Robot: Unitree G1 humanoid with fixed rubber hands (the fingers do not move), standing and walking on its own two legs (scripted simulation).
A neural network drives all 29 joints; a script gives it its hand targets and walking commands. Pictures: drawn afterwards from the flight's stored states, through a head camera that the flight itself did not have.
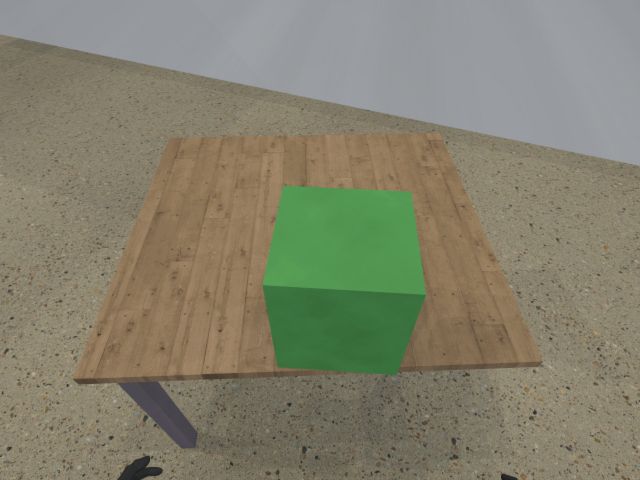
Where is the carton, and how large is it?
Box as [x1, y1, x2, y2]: [263, 186, 425, 374]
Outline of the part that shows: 283,186 263,280 263,290 277,366 396,374 425,295 411,193 406,191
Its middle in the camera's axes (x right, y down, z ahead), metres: +0.03 +0.08 +0.65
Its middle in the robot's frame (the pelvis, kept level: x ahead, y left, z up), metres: +0.43 -0.02 -0.06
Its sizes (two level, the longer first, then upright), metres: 0.210 0.200 0.250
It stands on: a table, 0.58 m high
